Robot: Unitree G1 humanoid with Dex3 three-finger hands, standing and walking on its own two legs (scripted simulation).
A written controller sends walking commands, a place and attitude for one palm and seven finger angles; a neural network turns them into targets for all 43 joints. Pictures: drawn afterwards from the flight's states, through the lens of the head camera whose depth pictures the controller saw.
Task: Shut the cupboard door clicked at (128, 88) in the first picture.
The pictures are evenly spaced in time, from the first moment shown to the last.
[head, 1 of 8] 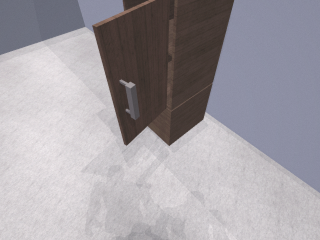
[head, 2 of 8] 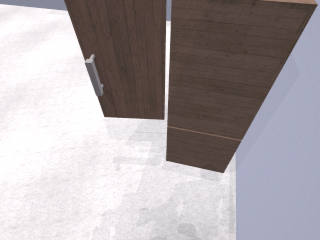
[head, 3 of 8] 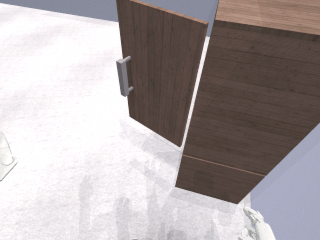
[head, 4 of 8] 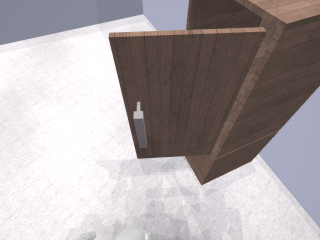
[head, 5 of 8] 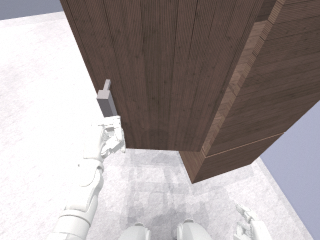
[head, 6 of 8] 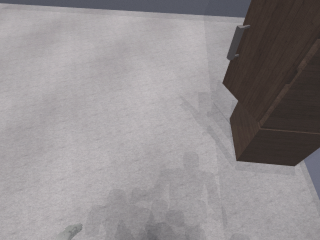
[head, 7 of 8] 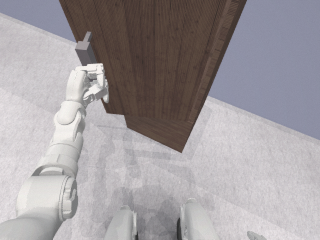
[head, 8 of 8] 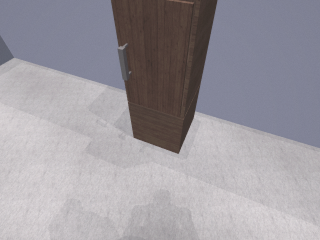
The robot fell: no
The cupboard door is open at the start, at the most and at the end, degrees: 100 100 0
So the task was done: yes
